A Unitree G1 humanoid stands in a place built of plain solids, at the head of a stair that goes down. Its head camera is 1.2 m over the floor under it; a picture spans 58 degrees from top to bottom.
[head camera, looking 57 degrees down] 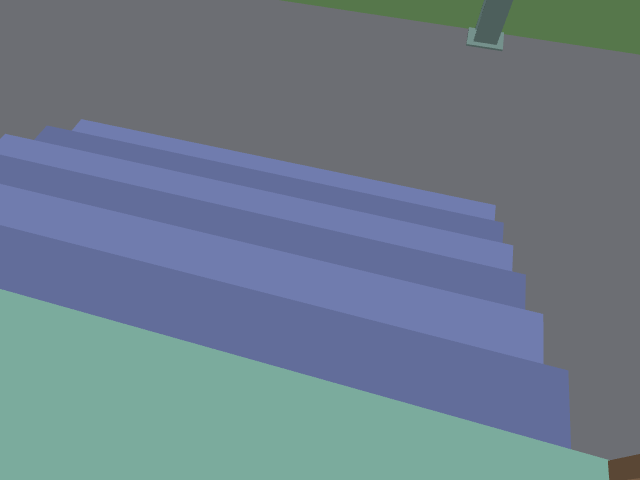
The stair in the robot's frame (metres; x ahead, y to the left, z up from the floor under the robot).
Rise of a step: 0.18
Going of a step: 0.28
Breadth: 3.10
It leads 15 degrees to the right of straight ahead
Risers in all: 7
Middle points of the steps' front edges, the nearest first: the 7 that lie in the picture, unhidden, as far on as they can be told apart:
0.55 0.78 0.00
0.82 0.71 -0.18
1.09 0.63 -0.35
1.36 0.56 -0.53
1.62 0.48 -0.71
1.89 0.41 -0.89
2.16 0.33 -1.07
